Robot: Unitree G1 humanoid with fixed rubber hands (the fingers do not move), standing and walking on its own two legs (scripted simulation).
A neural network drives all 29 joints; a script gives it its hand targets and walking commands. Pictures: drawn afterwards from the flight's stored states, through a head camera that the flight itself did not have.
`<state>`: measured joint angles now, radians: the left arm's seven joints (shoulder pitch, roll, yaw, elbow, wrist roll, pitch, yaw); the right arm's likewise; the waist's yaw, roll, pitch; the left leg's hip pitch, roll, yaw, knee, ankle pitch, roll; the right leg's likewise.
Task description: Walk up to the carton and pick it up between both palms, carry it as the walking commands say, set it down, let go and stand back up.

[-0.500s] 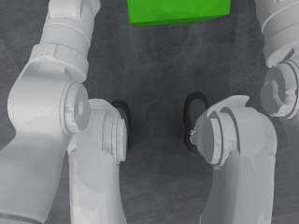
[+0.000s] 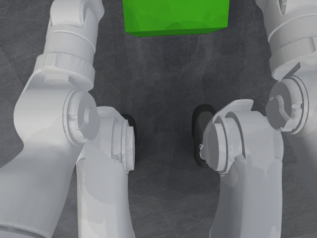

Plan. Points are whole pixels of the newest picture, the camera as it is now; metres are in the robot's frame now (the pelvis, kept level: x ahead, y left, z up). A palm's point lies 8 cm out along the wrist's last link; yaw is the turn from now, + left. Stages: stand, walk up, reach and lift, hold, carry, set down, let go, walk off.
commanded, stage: reach and lift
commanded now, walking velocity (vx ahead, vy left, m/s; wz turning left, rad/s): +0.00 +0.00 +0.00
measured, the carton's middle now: out of the picture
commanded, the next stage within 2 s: none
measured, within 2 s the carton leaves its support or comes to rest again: leaves its support in 0.50 s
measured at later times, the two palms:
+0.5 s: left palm out of the picture +0.55 +0.10 -0.17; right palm out of the picture +0.54 -0.19 -0.18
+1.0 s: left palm out of the picture +0.55 +0.09 -0.11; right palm out of the picture +0.55 -0.19 -0.11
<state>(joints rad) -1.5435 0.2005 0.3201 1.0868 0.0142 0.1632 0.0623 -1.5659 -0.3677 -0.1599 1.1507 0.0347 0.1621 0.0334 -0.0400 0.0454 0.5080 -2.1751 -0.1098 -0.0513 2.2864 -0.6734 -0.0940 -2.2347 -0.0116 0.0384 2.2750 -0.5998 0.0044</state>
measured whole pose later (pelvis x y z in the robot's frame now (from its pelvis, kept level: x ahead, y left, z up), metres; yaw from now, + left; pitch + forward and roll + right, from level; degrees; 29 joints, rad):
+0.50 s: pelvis +0.00 +0.00 +0.01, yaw +0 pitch +33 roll +2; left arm -1.51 0.18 0.27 1.04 -0.07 0.18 0.14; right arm -1.54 -0.36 -0.12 1.12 0.08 0.18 -0.03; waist -0.03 0.06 0.48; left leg -2.18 -0.12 -0.05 2.26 -0.66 -0.09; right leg -2.23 0.00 0.05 2.25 -0.59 0.02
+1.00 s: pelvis -0.01 +0.00 +0.03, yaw +0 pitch +38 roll +3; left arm -1.43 0.08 0.43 0.84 0.06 0.27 0.19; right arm -1.55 -0.29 -0.24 1.03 -0.07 0.29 -0.05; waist -0.04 0.04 0.31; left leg -2.20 -0.13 -0.05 2.15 -0.61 -0.09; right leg -2.26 0.04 0.07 2.14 -0.54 0.04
